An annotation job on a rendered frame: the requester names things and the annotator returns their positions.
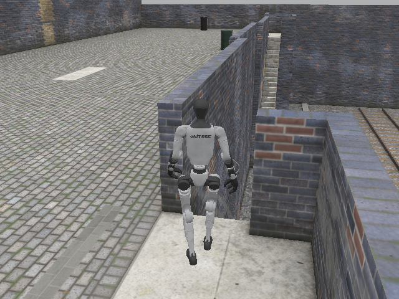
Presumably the left robot forearm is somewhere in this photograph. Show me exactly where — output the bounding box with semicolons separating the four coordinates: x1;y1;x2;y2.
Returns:
168;150;178;171

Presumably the right robot forearm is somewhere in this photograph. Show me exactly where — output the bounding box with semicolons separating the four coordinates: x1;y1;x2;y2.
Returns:
224;151;237;179

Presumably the right robot thigh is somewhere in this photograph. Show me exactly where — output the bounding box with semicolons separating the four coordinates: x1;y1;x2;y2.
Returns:
205;174;220;212

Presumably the right robot upper arm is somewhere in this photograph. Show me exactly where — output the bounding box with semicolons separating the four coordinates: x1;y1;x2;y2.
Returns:
214;126;231;161

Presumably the left robot hand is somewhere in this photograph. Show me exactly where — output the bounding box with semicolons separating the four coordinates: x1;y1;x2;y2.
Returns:
167;168;182;179

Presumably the right robot hand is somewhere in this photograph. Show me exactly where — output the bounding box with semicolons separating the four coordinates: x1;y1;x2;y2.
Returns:
224;177;238;194

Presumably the left robot upper arm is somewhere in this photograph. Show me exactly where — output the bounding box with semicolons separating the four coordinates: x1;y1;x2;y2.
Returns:
171;125;188;159

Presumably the right robot shin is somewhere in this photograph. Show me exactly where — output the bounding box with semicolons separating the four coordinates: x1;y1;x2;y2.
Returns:
205;202;216;242

